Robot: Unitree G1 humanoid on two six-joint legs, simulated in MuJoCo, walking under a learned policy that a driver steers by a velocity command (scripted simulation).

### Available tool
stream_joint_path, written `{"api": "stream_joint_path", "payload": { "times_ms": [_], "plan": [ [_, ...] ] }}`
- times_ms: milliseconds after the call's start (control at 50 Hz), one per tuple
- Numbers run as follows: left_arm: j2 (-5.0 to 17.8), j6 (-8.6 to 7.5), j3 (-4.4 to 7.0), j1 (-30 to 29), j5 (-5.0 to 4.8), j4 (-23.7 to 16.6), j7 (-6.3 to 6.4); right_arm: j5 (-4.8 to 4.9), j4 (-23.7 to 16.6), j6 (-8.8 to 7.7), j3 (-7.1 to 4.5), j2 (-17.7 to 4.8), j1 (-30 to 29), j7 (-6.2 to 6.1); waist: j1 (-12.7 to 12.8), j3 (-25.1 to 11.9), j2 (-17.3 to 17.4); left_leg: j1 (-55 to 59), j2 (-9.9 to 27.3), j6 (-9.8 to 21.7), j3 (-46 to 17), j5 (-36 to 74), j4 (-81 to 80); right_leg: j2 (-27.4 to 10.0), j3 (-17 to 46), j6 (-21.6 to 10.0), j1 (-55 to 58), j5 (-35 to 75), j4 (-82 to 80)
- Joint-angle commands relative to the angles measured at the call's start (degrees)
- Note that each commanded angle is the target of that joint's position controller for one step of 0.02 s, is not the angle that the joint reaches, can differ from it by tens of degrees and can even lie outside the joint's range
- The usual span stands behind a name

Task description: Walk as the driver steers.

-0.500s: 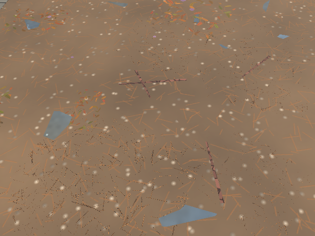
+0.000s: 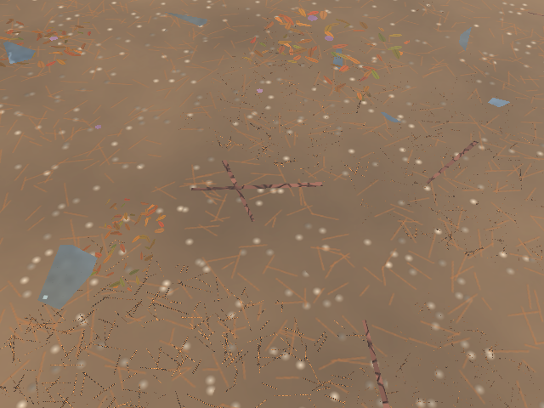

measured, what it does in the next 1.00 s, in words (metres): walks ahead, turning right: right foot, then left foot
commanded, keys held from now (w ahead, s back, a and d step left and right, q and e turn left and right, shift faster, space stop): w+e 1.00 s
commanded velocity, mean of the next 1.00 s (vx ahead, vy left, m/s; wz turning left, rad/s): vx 0.50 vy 0.00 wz -0.46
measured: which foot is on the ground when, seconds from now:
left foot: down 0.00-0.44, up 0.46-0.90, down 0.92-1.00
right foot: up 0.00-0.42, down 0.44-0.92, up 0.94-1.00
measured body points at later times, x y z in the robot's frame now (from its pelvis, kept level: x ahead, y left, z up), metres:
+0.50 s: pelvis +0.28 -0.07 -0.02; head +0.31 -0.08 +0.43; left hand +0.50 +0.15 -0.12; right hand +0.25 -0.34 -0.16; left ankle +0.10 +0.09 -0.65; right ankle +0.35 -0.16 -0.74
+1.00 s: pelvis +0.56 -0.11 -0.01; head +0.58 -0.11 +0.44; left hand +0.74 +0.11 -0.13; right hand +0.61 -0.43 -0.09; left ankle +0.68 -0.05 -0.74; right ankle +0.38 -0.16 -0.67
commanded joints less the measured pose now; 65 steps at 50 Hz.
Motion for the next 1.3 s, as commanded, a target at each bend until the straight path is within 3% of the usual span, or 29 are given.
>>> {"api": "stream_joint_path", "payload": {
  "times_ms": [20, 80, 200, 320, 380, 420, 440, 460, 480, 500, 520, 540, 560, 620, 660, 740, 840, 880, 900, 920, 940, 960, 980, 1000, 1040, 1080, 1160, 1220, 1300],
  "plan": [
    [2.68, 0.70, 1.29, 3.25, 0.20, -2.50, 0.58, -0.54, -1.42, -0.99, -0.74, -4.57, 1.04, 0.13, 1.41, -3.26, 6.48, 7.78, 14.76, 9.54, -15.31, 5.33, -16.91, -5.38, 2.21, -0.13, -7.98, 5.36, -1.55],
    [3.00, 1.76, 1.67, -0.60, 0.18, -3.89, 0.76, -0.87, 0.29, -1.40, -1.41, -6.93, 3.72, -0.93, 1.11, -0.62, 5.03, 8.16, 15.01, 9.58, -10.25, 9.82, -19.16, -5.79, 3.06, 0.85, -13.40, 12.20, -7.07],
    [2.02, 1.34, 1.54, -10.15, 0.22, -7.13, -0.53, -0.67, 1.65, -1.13, -1.23, -7.53, 6.29, -2.45, -1.72, 1.46, 4.66, 12.68, 13.85, 6.12, -1.26, 12.09, -20.43, -2.64, 2.22, 0.57, -15.22, 27.25, -24.23],
    [0.83, 1.40, 0.57, -18.58, 0.23, -12.24, -2.71, 0.06, 3.87, 0.72, -1.67, -8.55, 10.90, -3.01, -4.52, 4.52, 3.62, 25.64, 17.90, 5.23, 2.63, 18.99, -15.87, -1.51, -1.77, -1.00, -19.77, 21.18, -31.99],
    [2.67, 1.49, 1.39, -16.46, 0.17, -13.98, -3.79, 0.41, 2.73, 1.94, -2.32, -10.73, 8.47, -3.61, -1.59, 1.45, 6.35, 27.42, 18.43, 3.46, 5.46, 42.46, -6.78, 2.29, -6.92, -3.53, -11.70, 12.34, -32.69],
    [6.87, 1.71, 3.79, -3.65, 0.02, -11.61, -3.71, 0.54, 1.60, 2.78, -2.54, -11.74, 6.32, -4.10, 5.67, -6.01, 7.03, 23.37, 16.19, 1.27, 7.81, 53.76, 11.26, 7.07, -9.08, -6.67, 6.68, 12.56, -35.92],
    [11.86, 2.04, 5.88, 6.06, 0.19, -9.62, -2.65, 0.30, 0.28, 2.37, -2.15, -11.20, 6.23, -4.18, 9.80, -11.59, 2.39, 10.21, 13.60, -1.05, 7.97, 39.65, 27.98, 2.20, 1.11, -10.04, 24.67, 13.71, -38.34],
    [17.70, 1.94, 6.80, 7.48, -0.09, -9.45, -2.03, -1.66, -2.26, 0.47, 0.77, -1.67, 11.95, -2.73, 3.78, -17.14, -12.66, -16.81, 1.35, -4.64, 4.26, -16.09, 49.41, -13.23, 32.49, -20.95, 46.18, 10.04, -41.58],
    [13.75, 1.61, 5.52, 9.98, 0.47, -10.11, -1.88, 0.58, -3.18, -2.42, 0.22, -5.71, 7.67, -1.63, 6.75, -23.97, -8.48, -24.71, -0.65, -3.72, -8.35, -24.28, 57.17, -16.86, 46.33, -23.48, 51.21, 6.39, -49.85],
    [10.44, 1.30, 4.70, 7.69, 0.92, -10.13, -1.64, 2.55, -5.07, -3.88, -0.60, -8.40, 1.66, -1.15, 7.59, -16.23, -6.00, -29.61, 2.92, -2.03, -9.71, -19.38, 56.35, -14.29, 36.96, -19.63, 46.64, 9.91, -50.20],
    [8.37, 1.08, 4.07, 3.20, 0.61, -11.19, -1.59, 2.21, -5.64, -4.38, -0.44, -8.14, -0.28, -1.33, 5.27, -11.33, -0.67, -27.72, 5.65, -1.36, -9.26, -14.28, 51.16, -11.67, 29.01, -17.20, 37.67, 14.41, -50.45],
    [6.60, 1.09, 3.47, -1.19, 0.66, -12.50, -1.69, 0.91, -5.24, -4.10, -0.92, -8.21, -0.79, -1.79, 2.66, -7.59, 2.57, -23.66, 7.36, -1.83, -8.62, -11.96, 45.95, -9.54, 23.66, -15.68, 28.39, 19.98, -51.51],
    [5.32, 1.08, 2.91, -3.44, 1.10, -13.48, -1.55, 0.34, -5.32, -3.22, -1.48, -8.64, 0.16, -1.96, 0.55, -6.19, 2.35, -19.24, 8.57, -2.38, -8.80, -10.65, 42.87, -7.90, 20.54, -15.10, 22.29, 23.20, -53.05],
    [7.40, 0.97, 3.26, -3.39, 0.77, -14.14, -0.81, -0.66, -6.53, -1.06, -1.54, -6.58, 0.66, -2.26, -1.43, -3.90, 0.95, -15.77, 8.54, -5.10, -7.21, -7.93, 34.34, -5.91, 16.44, -15.28, 13.68, 27.16, -55.61],
    [9.26, 1.02, 3.80, -1.55, 0.59, -14.03, -0.01, -1.02, -8.28, -0.65, -1.23, -5.67, -3.86, -2.57, -0.35, -2.31, 0.11, -16.07, 7.38, -6.58, -6.24, -1.30, 25.85, -4.24, 13.94, -14.33, 10.97, 27.06, -56.23],
    [9.45, 1.63, 3.95, 1.82, 0.19, -13.46, 0.51, -0.38, -10.88, -0.95, -0.58, -4.30, -11.98, -2.05, 3.11, -1.44, -2.65, -11.08, 3.56, -6.53, -5.66, 12.91, 8.97, -1.07, 12.14, -10.44, 9.07, 19.49, -54.72],
    [8.90, 2.30, 3.91, 4.27, -0.15, -12.73, 0.83, 0.46, -13.26, -2.04, -1.43, -7.58, -14.81, -1.08, 3.50, -1.76, -4.27, -8.76, 2.33, -4.87, -8.18, 9.19, 1.83, -4.23, 20.00, -9.00, 16.35, 14.47, -48.43],
    [8.82, 2.72, 3.92, 3.04, 0.10, -13.38, 1.10, 0.52, -12.53, -2.77, -2.05, -8.75, -10.90, -0.93, 0.98, -2.70, -5.88, -3.39, 1.91, -3.19, -7.43, 5.21, -0.29, -4.15, 22.27, -7.98, 17.62, 16.48, -44.28],
    [7.40, 2.77, 3.39, 2.21, 0.28, -14.04, 1.06, 0.08, -11.22, -3.06, -2.82, -10.06, -5.60, -1.18, -1.70, -5.53, -5.64, 4.70, 2.54, -1.61, -7.13, 5.27, -1.80, -1.61, 21.14, -6.47, 16.28, 19.23, -39.11],
    [4.42, 2.54, 2.23, 1.22, 0.89, -15.30, 0.78, -0.87, -10.27, -3.24, -3.69, -12.86, 2.84, -1.59, -5.63, -12.41, -1.72, 18.74, 10.47, 1.86, -13.92, 3.63, -0.29, 1.68, 16.99, -4.33, 9.93, 15.73, -25.28],
    [0.90, 1.90, 1.15, 8.84, -0.34, -16.70, 0.75, -1.72, -8.78, -2.50, -5.04, -17.99, 10.34, -1.84, -3.79, -20.80, 15.18, 39.85, 24.15, 11.31, -37.70, -4.55, -3.06, 9.90, 8.79, 0.07, -10.02, -5.31, -5.80],
    [5.29, 1.70, 1.48, 10.36, -1.10, -16.26, 0.85, -0.16, -8.43, -2.06, -4.34, -14.33, 10.52, -1.48, -3.71, -20.37, 18.71, 40.80, 27.70, 12.95, -49.98, -17.53, -7.22, 6.28, 9.06, 0.74, -19.76, -14.16, 4.22],
    [9.70, 2.03, 2.60, 5.34, -0.98, -16.21, 0.82, 0.21, -9.71, -1.69, -3.11, -9.61, 7.46, -1.62, -5.01, -12.36, 11.45, 33.69, 25.11, 10.14, -41.87, -20.20, -8.41, 3.57, 9.28, 1.07, -22.46, -9.21, 7.67],
    [9.87, 2.45, 2.79, 1.45, -0.32, -16.95, 0.87, -0.17, -10.23, -1.12, -2.51, -8.17, 4.44, -1.74, -4.41, -7.46, 6.93, 26.10, 22.56, 7.90, -33.32, -14.86, -9.05, 1.39, 6.99, 1.31, -21.13, -4.69, 7.40],
    [8.09, 2.85, 3.05, -0.93, 0.25, -18.09, 0.40, -0.82, -9.75, -0.74, -1.61, -6.04, 0.93, -1.74, -1.74, -2.02, 6.88, 15.20, 18.08, 6.27, -22.78, -4.85, -12.27, -1.76, 6.29, 1.20, -17.08, 0.20, 2.40],
    [5.55, 3.52, 2.63, -0.18, -0.33, -18.52, -0.02, -0.58, -8.95, -1.11, -1.83, -6.38, 0.86, -1.58, -0.80, -1.23, 8.16, 11.65, 16.62, 6.49, -16.68, -0.13, -15.03, -2.89, 4.72, 1.33, -14.79, 1.93, -0.02],
    [3.01, 3.37, 1.61, -3.36, 0.61, -20.22, 0.02, -0.22, -6.27, -1.65, -2.49, -8.89, 4.11, -1.10, -0.63, -1.12, 5.19, 11.90, 16.57, 9.18, -11.54, 9.57, -17.25, -2.75, 4.81, 1.97, -15.66, 8.40, -10.43],
    [2.29, 2.08, 0.80, -9.54, 1.06, -21.43, -0.88, 1.07, -5.66, -0.64, -2.42, -9.98, 4.44, -1.11, -1.85, 0.28, 5.16, 11.23, 13.81, 8.17, -7.52, 12.12, -17.21, -2.52, 0.52, 2.18, -12.38, 16.75, -23.41],
    [2.84, 0.91, 0.65, -16.91, 0.13, -23.40, -2.05, 1.77, -3.89, 0.55, -2.71, -12.24, 9.83, -1.16, -4.49, 1.36, 6.19, 13.31, 14.92, 7.43, -9.06, 10.59, -14.70, 0.38, -1.41, 2.85, -7.41, 17.73, -33.77]
  ]
}}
